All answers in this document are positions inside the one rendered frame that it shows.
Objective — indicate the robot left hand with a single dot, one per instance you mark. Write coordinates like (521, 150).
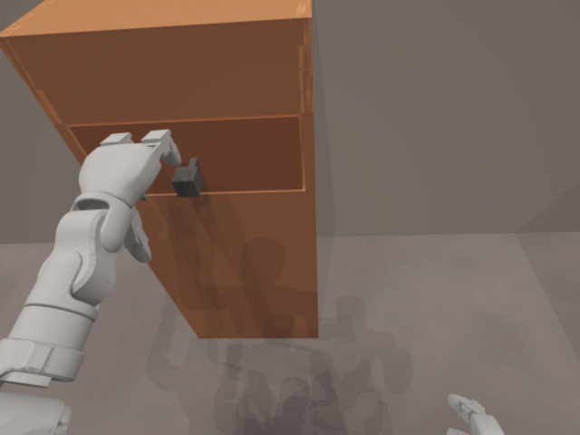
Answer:
(126, 170)

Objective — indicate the robot left upper arm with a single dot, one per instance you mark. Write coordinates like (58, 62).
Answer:
(32, 415)

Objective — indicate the cabinet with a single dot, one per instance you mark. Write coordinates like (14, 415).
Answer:
(237, 264)

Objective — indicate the handle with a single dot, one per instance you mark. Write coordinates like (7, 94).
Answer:
(187, 181)

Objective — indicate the robot right hand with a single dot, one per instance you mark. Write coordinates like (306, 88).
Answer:
(474, 415)

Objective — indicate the drawer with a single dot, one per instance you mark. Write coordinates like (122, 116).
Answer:
(243, 153)

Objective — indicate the robot left forearm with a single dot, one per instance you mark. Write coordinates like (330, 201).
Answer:
(46, 341)

